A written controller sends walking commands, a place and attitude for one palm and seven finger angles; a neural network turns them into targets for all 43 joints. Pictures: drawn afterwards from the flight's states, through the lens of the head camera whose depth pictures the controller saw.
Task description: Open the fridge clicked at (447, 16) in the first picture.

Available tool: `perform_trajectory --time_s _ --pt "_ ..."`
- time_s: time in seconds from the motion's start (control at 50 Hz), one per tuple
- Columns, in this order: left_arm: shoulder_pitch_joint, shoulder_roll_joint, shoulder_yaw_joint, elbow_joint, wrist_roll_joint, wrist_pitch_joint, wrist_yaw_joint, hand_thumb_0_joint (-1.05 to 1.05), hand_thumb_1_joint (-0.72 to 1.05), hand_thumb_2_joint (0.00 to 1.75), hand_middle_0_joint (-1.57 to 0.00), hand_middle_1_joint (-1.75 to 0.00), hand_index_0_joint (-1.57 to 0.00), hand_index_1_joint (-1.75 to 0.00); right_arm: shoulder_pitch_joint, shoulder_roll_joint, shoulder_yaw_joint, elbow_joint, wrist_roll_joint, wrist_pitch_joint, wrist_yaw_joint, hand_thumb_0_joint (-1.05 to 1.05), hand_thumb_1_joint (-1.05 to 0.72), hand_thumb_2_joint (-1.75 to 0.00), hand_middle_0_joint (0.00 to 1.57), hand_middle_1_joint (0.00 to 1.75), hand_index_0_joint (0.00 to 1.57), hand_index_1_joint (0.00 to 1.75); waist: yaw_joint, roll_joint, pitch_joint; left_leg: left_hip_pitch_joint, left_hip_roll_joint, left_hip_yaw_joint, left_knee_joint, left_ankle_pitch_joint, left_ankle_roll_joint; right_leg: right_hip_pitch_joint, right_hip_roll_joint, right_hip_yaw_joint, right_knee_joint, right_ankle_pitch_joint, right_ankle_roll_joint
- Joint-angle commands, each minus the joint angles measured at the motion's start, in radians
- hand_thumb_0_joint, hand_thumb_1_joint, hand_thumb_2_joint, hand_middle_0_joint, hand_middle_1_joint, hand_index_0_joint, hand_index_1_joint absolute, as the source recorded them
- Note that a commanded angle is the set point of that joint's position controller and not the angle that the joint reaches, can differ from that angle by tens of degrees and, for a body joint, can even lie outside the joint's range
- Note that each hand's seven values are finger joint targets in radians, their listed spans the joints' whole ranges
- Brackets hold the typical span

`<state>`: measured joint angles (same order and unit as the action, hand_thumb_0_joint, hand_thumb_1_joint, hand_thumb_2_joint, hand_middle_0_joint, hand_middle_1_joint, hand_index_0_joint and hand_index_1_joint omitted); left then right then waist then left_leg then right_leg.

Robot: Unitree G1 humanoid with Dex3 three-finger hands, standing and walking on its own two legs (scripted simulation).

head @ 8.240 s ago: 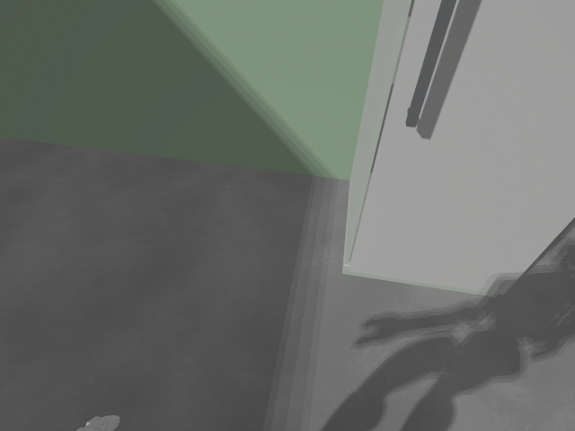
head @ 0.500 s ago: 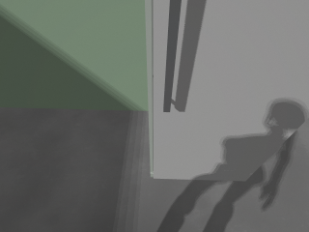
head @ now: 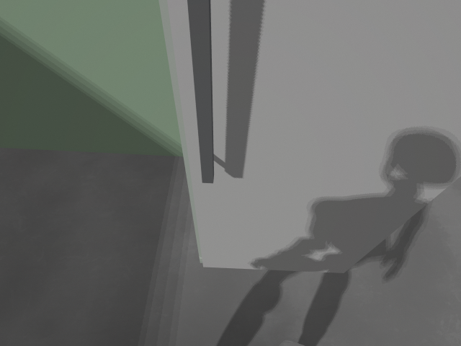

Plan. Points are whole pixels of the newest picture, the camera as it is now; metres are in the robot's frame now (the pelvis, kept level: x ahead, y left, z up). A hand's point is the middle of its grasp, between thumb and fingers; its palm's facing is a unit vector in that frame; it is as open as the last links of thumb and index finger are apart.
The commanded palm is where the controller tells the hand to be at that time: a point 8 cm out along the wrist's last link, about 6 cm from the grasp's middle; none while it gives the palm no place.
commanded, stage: shuffle to correct the standing spot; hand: left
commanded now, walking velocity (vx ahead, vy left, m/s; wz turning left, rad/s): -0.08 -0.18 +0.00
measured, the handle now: (204, 53) +0.42 +0.07 +0.28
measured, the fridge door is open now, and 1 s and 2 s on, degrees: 0 0 0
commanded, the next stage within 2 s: come to a stop and stand still in 0.52 s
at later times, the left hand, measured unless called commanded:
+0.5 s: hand out of the picture +0.05 +0.11 -0.18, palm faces +0.03 -0.99 -0.13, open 7.3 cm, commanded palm none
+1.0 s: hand out of the picture -0.06 +0.02 -0.15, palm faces +0.08 -0.97 -0.22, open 7.3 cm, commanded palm none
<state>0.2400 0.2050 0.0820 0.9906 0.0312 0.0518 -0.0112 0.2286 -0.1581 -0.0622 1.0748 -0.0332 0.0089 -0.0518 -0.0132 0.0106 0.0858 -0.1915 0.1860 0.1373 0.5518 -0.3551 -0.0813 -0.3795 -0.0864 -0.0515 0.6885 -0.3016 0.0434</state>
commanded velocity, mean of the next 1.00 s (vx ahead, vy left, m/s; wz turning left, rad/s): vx -0.03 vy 0.00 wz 0.00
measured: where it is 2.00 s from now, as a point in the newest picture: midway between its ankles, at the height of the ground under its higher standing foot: outside the picture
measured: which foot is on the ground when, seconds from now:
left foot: down 0.00-0.04, up 0.06-0.28, down 0.30-0.74, up 0.76-1.00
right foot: up 0.00-0.02, down 0.04-0.30, up 0.32-0.74, down 0.76-1.00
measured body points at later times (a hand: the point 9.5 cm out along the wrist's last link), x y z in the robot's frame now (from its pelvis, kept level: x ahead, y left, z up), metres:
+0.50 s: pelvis -0.01 -0.07 +0.01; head +0.04 -0.02 +0.45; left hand +0.05 +0.16 -0.17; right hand +0.05 -0.31 -0.12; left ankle -0.01 +0.01 -0.73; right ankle -0.05 -0.24 -0.62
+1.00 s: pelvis -0.07 -0.16 +0.01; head -0.06 -0.18 +0.46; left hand -0.07 +0.07 -0.13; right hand -0.04 -0.40 -0.15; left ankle -0.09 -0.02 -0.67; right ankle -0.08 -0.28 -0.73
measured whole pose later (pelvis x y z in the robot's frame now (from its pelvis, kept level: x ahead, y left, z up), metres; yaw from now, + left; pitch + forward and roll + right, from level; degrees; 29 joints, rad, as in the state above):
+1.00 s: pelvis -0.07 -0.16 +0.01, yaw +0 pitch +0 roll +2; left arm 0.32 0.12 0.03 1.03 0.03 -0.01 0.02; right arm 0.27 -0.21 -0.06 1.03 -0.02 0.06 0.01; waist 0.02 0.02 0.02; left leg -0.42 0.03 0.03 0.96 -0.33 -0.05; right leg -0.17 -0.07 -0.03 0.42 -0.24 0.02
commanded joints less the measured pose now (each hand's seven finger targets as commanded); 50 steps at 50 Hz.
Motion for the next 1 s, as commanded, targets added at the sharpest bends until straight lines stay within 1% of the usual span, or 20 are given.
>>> perform_trajectory --time_s 0.0,0.02,0.06,0.08,0.2,0.24,0.26,0.28,0.3,0.34,0.42,0.58,0.66,0.7,0.72,0.74,0.76,0.8,0.86,0.98 --pt "0.186 0.157 0.035 0.014 0.008 -0.038 0.004 0.0 0.9 0.9 -0.2 -0.3 -0.2 -0.3 0.066 -0.147 -0.057 -0.045 0.006 0.002 0.004 0.0 -0.9 -0.9 0.2 0.3 0.2 0.3 0.049 -0.191 -0.128 -0.207 -0.051 0.029 0.262 0.021 0.037 0.325 -0.122 0.084 -0.302 0.501 -0.046" --pt "0.185 0.216 0.041 0.009 0.011 -0.032 0.014 0.0 0.9 0.9 -0.2 -0.3 -0.2 -0.3 0.038 -0.078 -0.035 -0.084 0.016 0.011 0.003 0.0 -0.9 -0.9 0.2 0.3 0.2 0.3 0.065 -0.4 -0.166 -0.297 -0.136 -0.007 0.472 -0.329 0.039 0.33 -0.254 0.224 -0.299 0.744 -0.143" --pt "0.132 0.184 0.034 -0.016 0.017 -0.021 0.027 0.0 0.9 0.9 -0.2 -0.3 -0.2 -0.3 -0.005 -0.056 -0.028 -0.103 0.022 0.024 -0.007 0.0 -0.9 -0.9 0.2 0.3 0.2 0.3 0.064 -0.268 -0.123 -0.319 -0.115 -0.099 0.646 -0.303 0.074 0.225 -0.237 0.16 -0.303 0.669 -0.22" --pt "0.081 0.174 0.033 -0.022 0.015 -0.021 0.031 0.0 0.9 0.9 -0.2 -0.3 -0.2 -0.3 -0.002 -0.076 -0.027 -0.088 0.023 0.021 -0.007 0.0 -0.9 -0.9 0.2 0.3 0.2 0.3 0.047 -0.318 -0.13 -0.346 -0.106 -0.108 0.678 -0.282 0.073 0.241 -0.218 0.155 -0.278 0.687 -0.229" --pt "-0.018 0.135 0.003 -0.07 0.011 -0.012 0.046 0.0 0.9 0.9 -0.2 -0.3 -0.2 -0.3 0.046 -0.074 -0.011 -0.078 0.022 0.014 0.002 0.0 -0.9 -0.9 0.2 0.3 0.2 0.3 -0.005 -0.181 -0.132 -0.173 -0.125 -0.034 0.273 -0.129 0.066 0.159 -0.18 0.096 -0.214 0.652 -0.241" --pt "-0.026 0.12 0.001 -0.067 -0.005 -0.006 0.044 0.0 0.9 0.9 -0.2 -0.3 -0.2 -0.3 0.13 -0.08 -0.01 -0.051 0.021 0.005 -0.001 0.0 -0.9 -0.9 0.2 0.3 0.2 0.3 -0.039 -0.13 -0.163 -0.023 -0.124 -0.039 -0.037 0.139 0.071 0.143 -0.132 0.065 -0.113 0.572 -0.182" --pt "0.007 0.077 -0.005 -0.077 -0.015 0.0 0.041 0.0 0.9 0.9 -0.2 -0.3 -0.2 -0.3 0.152 -0.144 -0.018 -0.05 0.015 -0.007 -0.006 0.0 -0.9 -0.9 0.2 0.3 0.2 0.3 -0.043 0.054 -0.168 0.111 0.004 -0.194 -0.174 0.343 0.11 0.003 -0.062 0.027 0.005 0.342 -0.109" --pt "0.026 0.019 -0.016 -0.094 -0.015 0.002 0.039 0.0 0.9 0.9 -0.2 -0.3 -0.2 -0.3 0.158 -0.233 -0.031 -0.063 0.008 -0.015 -0.013 0.0 -0.9 -0.9 0.2 0.3 0.2 0.3 -0.038 0.331 -0.131 0.12 0.282 -0.474 -0.224 0.787 0.22 -0.17 0.065 -0.015 0.215 -0.228 -0.023" --pt "-0.005 0.081 -0.011 -0.101 -0.003 0.016 0.045 0.0 0.9 0.9 -0.2 -0.3 -0.2 -0.3 0.143 -0.26 -0.035 -0.074 0.004 -0.006 -0.016 0.0 -0.9 -0.9 0.2 0.3 0.2 0.3 -0.054 0.224 -0.111 0.002 0.34 -0.451 -0.203 0.878 0.307 -0.116 0.077 0.11 0.438 -0.304 -0.027" --pt "0.006 0.075 0.003 -0.081 0.008 0.018 0.043 0.0 0.9 0.9 -0.2 -0.3 -0.2 -0.3 0.044 -0.197 -0.014 -0.099 0.005 -0.02 -0.032 0.0 -0.9 -0.9 0.2 0.3 0.2 0.3 0.001 0.212 -0.065 -0.012 0.239 -0.311 -0.175 0.999 0.27 -0.17 0.077 0.15 0.559 -0.221 -0.014" --pt "0.023 0.067 0.005 -0.057 -0.003 0.021 0.031 0.0 0.9 0.9 -0.2 -0.3 -0.2 -0.3 0.009 -0.169 -0.012 -0.118 0.007 -0.019 -0.032 0.0 -0.9 -0.9 0.2 0.3 0.2 0.3 0.01 0.136 -0.095 0.106 0.133 -0.158 -0.136 0.967 0.235 -0.197 0.086 0.122 0.581 -0.089 0.023" --pt "-0.051 0.034 -0.004 -0.089 -0.01 0.027 0.021 0.0 0.9 0.9 -0.2 -0.3 -0.2 -0.3 0.043 -0.206 -0.049 -0.104 0.002 0.005 -0.012 0.0 -0.9 -0.9 0.2 0.3 0.2 0.3 -0.028 0.21 -0.131 0.107 0.145 -0.151 -0.145 0.743 0.238 -0.055 0.059 0.051 0.227 -0.155 0.027" --pt "0.04 0.031 -0.006 -0.062 -0.014 0.003 0.024 0.0 0.9 0.9 -0.2 -0.3 -0.2 -0.3 -0.011 -0.214 -0.055 -0.116 0.001 0.015 0.007 0.0 -0.9 -0.9 0.2 0.3 0.2 0.3 0.013 0.261 -0.159 -0.006 0.115 -0.166 -0.118 0.458 0.196 0.137 0.054 0.001 -0.065 -0.099 -0.004" --pt "0.146 0.078 0.001 -0.013 -0.002 -0.021 0.032 0.0 0.9 0.9 -0.2 -0.3 -0.2 -0.3 -0.014 -0.141 -0.044 -0.12 0.015 0.023 0.021 0.0 -0.9 -0.9 0.2 0.3 0.2 0.3 0.063 0.038 -0.163 -0.169 -0.03 -0.093 0.012 0.031 0.103 0.308 0.008 0.019 -0.322 0.119 0.001" --pt "0.122 0.151 -0.001 -0.014 0.007 -0.041 0.042 0.0 0.9 0.9 -0.2 -0.3 -0.2 -0.3 0.021 -0.044 -0.022 -0.135 0.02 0.031 0.027 0.0 -0.9 -0.9 0.2 0.3 0.2 0.3 0.045 -0.261 -0.125 -0.286 -0.134 -0.055 0.176 -0.194 0.046 0.266 -0.199 0.255 -0.435 0.05 -0.049" --pt "0.075 0.17 -0.004 -0.039 0.0 -0.042 0.046 0.0 0.9 0.9 -0.2 -0.3 -0.2 -0.3 -0.02 -0.049 -0.013 -0.163 0.017 0.039 0.034 0.0 -0.9 -0.9 0.2 0.3 0.2 0.3 0.052 -0.287 -0.093 -0.268 -0.13 -0.128 0.266 -0.2 0.055 0.132 -0.295 0.377 -0.486 0.052 -0.115" --pt "0.027 0.18 -0.007 -0.05 0.001 -0.043 0.045 0.0 0.9 0.9 -0.2 -0.3 -0.2 -0.3 -0.013 -0.055 -0.013 -0.159 0.015 0.044 0.042 0.0 -0.9 -0.9 0.2 0.3 0.2 0.3 0.033 -0.208 -0.067 -0.242 -0.115 -0.163 0.303 -0.157 0.062 0.051 -0.299 0.336 -0.509 -0.106 -0.145" --pt "0.016 0.171 0.003 -0.039 -0.001 -0.058 0.046 0.0 0.9 0.9 -0.2 -0.3 -0.2 -0.3 -0.035 -0.09 -0.016 -0.141 0.008 0.048 0.049 0.0 -0.9 -0.9 0.2 0.3 0.2 0.3 0.037 -0.317 0.009 -0.334 -0.131 -0.167 0.406 -0.08 0.056 0.067 -0.259 0.402 -0.537 -0.132 -0.138" --pt "0.032 0.12 -0.006 -0.029 -0.006 -0.071 0.041 0.0 0.9 0.9 -0.2 -0.3 -0.2 -0.3 0.029 -0.116 -0.021 -0.097 0.002 0.028 0.063 0.0 -0.9 -0.9 0.2 0.3 0.2 0.3 0.028 -0.24 0.03 -0.369 -0.125 -0.141 0.464 0.036 0.042 0.169 -0.205 0.267 -0.483 0.036 -0.125" --pt "0.181 0.124 0.004 0.018 0.001 -0.081 0.049 0.0 0.9 0.9 -0.2 -0.3 -0.2 -0.3 -0.037 -0.093 -0.009 -0.129 0.007 0.02 0.065 0.0 -0.9 -0.9 0.2 0.3 0.2 0.3 0.082 -0.168 -0.019 -0.381 -0.128 -0.113 0.379 0.009 0.022 0.324 -0.247 0.264 -0.442 0.185 -0.168"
